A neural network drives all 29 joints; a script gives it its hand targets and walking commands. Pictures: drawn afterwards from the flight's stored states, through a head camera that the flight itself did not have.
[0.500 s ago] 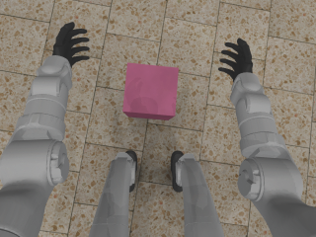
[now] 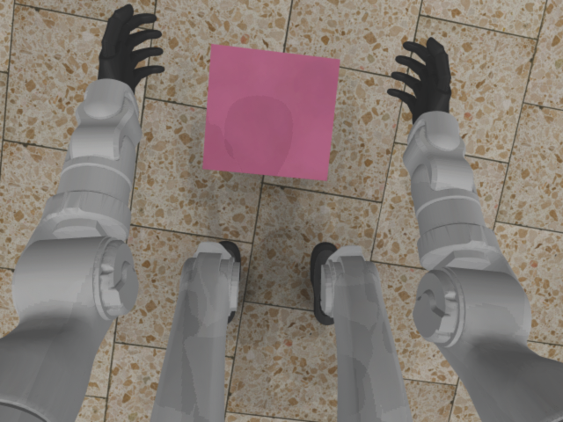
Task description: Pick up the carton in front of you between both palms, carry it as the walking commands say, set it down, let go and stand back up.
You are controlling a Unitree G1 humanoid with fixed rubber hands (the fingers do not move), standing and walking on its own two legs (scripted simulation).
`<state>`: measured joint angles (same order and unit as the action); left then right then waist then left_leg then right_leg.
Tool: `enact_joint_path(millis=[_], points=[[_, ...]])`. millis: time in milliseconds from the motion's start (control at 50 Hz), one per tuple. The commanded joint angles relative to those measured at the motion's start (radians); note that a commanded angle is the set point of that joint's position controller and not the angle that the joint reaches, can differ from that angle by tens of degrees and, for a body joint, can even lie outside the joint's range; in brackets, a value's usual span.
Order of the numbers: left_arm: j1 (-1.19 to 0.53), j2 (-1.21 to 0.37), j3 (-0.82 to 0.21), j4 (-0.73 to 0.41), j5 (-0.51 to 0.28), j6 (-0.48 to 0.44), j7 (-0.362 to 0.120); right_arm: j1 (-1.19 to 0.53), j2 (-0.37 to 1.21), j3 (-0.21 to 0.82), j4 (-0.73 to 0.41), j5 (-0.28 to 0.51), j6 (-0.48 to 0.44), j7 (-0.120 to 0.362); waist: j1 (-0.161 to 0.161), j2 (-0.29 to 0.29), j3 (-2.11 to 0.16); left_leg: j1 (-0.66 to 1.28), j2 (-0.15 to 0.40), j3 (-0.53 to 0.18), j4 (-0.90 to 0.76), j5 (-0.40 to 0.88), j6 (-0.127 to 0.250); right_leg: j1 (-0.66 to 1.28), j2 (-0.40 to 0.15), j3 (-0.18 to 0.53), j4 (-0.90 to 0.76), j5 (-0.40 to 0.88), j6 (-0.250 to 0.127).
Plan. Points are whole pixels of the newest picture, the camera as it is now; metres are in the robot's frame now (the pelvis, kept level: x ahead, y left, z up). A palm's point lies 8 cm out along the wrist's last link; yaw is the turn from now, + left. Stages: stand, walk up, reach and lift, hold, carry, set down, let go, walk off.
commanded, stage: reach and lift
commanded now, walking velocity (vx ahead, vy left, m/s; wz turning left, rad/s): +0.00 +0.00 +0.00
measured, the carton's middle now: (269, 124) +0.48 +0.03 -0.42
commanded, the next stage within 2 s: none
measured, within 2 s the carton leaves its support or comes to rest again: leaves its support in 1.32 s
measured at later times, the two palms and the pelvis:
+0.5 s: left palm (168, 109) +0.48 +0.21 -0.34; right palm (374, 127) +0.48 -0.16 -0.34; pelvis -0.05 -0.01 -0.16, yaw +0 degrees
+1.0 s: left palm (181, 107) +0.49 +0.19 -0.35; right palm (364, 125) +0.48 -0.14 -0.34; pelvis -0.05 +0.00 -0.17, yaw +0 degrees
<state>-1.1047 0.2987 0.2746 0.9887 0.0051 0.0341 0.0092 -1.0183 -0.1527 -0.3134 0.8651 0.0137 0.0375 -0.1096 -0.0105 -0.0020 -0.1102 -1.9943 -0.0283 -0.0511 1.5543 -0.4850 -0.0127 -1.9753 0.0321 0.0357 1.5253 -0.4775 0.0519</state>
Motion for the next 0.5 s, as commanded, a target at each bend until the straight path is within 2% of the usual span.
enact_joint_path(millis=[0, 120, 200, 260, 380, 480], points=[[-0.207, 0.160, -0.053, -0.146, -0.072, -0.024, 0.017, -0.164, -0.112, 0.067, -0.142, 0.069, -0.019, -0.022, 0.013, 0.048, -1.096, 0.624, -0.023, 0.048, 0.055, 0.619, -0.030, 0.475, 0.049, -0.090, 0.080, 0.521, 0.023], [-0.313, 0.227, -0.116, -0.199, -0.151, 0.008, 0.025, -0.280, -0.163, 0.125, -0.209, 0.145, 0.020, -0.051, 0.018, 0.045, -1.155, 0.535, -0.018, 0.086, 0.189, 0.432, -0.035, 0.498, 0.046, -0.102, 0.216, 0.390, 0.017], [-0.397, 0.243, -0.131, -0.111, -0.167, 0.031, 0.027, -0.365, -0.174, 0.122, -0.124, 0.152, 0.046, -0.061, 0.015, 0.038, -0.984, 0.405, -0.002, 0.093, 0.232, 0.214, -0.032, 0.411, 0.031, -0.105, 0.263, 0.199, 0.014], [-0.453, 0.243, -0.145, -0.018, -0.171, 0.030, 0.030, -0.429, -0.180, 0.119, -0.030, 0.152, 0.044, -0.061, 0.011, 0.036, -0.860, 0.335, 0.015, 0.083, 0.267, 0.116, -0.027, 0.339, 0.018, -0.100, 0.304, 0.111, 0.013], [-0.544, 0.260, -0.181, 0.114, -0.186, -0.003, 0.040, -0.526, -0.212, 0.126, 0.120, 0.162, 0.006, -0.050, 0.008, 0.046, -0.733, 0.277, 0.031, 0.057, 0.349, 0.096, -0.022, 0.259, 0.007, -0.091, 0.399, 0.095, 0.010], [-0.612, 0.289, -0.224, 0.106, -0.226, -0.034, 0.054, -0.588, -0.250, 0.166, 0.130, 0.206, -0.031, -0.050, 0.007, 0.053, -0.814, 0.348, 0.032, 0.052, 0.421, 0.199, -0.021, 0.283, 0.005, -0.097, 0.472, 0.185, 0.012]])
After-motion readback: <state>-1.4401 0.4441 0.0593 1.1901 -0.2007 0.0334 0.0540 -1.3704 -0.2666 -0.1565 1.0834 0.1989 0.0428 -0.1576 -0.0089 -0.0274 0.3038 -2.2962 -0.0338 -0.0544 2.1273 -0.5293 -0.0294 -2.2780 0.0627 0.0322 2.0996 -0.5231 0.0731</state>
